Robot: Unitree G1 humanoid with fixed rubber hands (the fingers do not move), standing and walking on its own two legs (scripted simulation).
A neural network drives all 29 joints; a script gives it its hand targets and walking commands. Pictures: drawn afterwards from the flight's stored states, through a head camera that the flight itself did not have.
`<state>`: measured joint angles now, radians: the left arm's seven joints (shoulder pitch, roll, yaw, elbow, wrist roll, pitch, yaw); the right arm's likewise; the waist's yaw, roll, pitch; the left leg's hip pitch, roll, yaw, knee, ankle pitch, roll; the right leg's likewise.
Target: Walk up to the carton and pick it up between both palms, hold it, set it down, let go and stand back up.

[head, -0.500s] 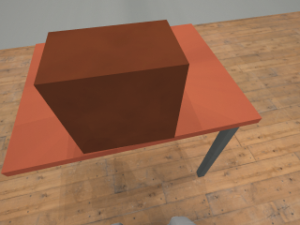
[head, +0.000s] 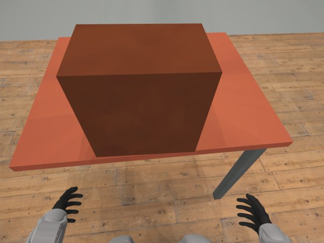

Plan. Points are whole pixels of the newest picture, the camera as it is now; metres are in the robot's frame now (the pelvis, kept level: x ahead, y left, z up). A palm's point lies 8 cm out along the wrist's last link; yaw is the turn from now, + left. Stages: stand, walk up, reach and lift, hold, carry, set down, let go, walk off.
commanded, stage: reach and lift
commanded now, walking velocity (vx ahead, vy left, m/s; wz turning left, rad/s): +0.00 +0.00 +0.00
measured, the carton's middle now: (143, 96) +0.44 +0.05 +0.10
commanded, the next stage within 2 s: none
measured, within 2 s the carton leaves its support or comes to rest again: neither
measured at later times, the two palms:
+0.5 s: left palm (47, 219) +0.17 +0.27 -0.03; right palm (258, 216) +0.17 -0.23 -0.02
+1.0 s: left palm (41, 212) +0.17 +0.26 +0.02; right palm (258, 199) +0.20 -0.22 +0.02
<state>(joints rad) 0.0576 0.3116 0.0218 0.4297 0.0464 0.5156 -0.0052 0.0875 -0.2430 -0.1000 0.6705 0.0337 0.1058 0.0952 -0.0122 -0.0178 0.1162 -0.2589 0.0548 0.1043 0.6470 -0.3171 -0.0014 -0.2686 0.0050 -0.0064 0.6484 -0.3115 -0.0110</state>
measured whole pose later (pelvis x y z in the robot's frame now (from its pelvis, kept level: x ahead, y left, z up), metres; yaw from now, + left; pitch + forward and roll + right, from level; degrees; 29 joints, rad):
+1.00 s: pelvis +0.02 +0.00 +0.03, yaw +2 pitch -3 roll +0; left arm 0.35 0.33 0.00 0.15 -0.21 -0.01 0.04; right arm 0.40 -0.21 -0.06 0.17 0.20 -0.05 0.05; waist 0.06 -0.02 0.04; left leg -0.09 0.02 0.09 0.32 -0.17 0.00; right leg -0.09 -0.01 -0.03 0.32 -0.18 -0.01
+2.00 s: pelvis +0.04 +0.00 +0.03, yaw +1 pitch -1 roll +0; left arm 0.03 0.39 0.23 -0.26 -0.30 0.49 -0.02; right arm 0.07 -0.40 -0.08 -0.23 0.43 0.35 -0.05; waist 0.04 -0.02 0.04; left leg -0.10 0.04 0.08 0.28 -0.16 -0.01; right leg -0.07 0.02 -0.03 0.23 -0.14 -0.02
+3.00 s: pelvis +0.02 -0.01 +0.03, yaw +2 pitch +3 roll +0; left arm -0.83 0.59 0.20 0.33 -0.31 0.82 -0.01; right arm -0.84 -0.53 0.03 0.48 0.57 0.56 -0.03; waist 0.00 -0.02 -0.07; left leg -0.24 0.04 0.07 0.34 -0.15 -0.01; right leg -0.22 0.01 -0.04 0.30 -0.14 -0.02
